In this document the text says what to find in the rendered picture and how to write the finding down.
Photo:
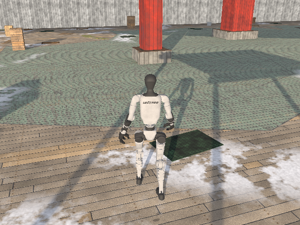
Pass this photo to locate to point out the right robot upper arm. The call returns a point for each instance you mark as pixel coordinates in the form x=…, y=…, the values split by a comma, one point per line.
x=167, y=106

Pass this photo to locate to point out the robot right thigh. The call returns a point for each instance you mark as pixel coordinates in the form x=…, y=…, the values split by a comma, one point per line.
x=160, y=147

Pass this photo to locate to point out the humanoid robot torso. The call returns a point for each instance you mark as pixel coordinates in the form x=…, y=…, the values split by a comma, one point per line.
x=150, y=113

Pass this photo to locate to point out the left robot upper arm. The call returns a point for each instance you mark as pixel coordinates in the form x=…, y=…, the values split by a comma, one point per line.
x=133, y=105

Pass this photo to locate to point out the robot right hand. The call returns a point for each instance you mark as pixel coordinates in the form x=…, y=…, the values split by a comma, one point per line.
x=167, y=124

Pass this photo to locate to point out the left robot forearm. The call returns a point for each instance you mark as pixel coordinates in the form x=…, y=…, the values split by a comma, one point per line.
x=126, y=125

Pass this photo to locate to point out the robot left hand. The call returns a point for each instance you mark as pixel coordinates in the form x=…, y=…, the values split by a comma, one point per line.
x=121, y=137

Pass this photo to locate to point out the right robot forearm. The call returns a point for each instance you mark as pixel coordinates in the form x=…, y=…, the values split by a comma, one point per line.
x=171, y=121

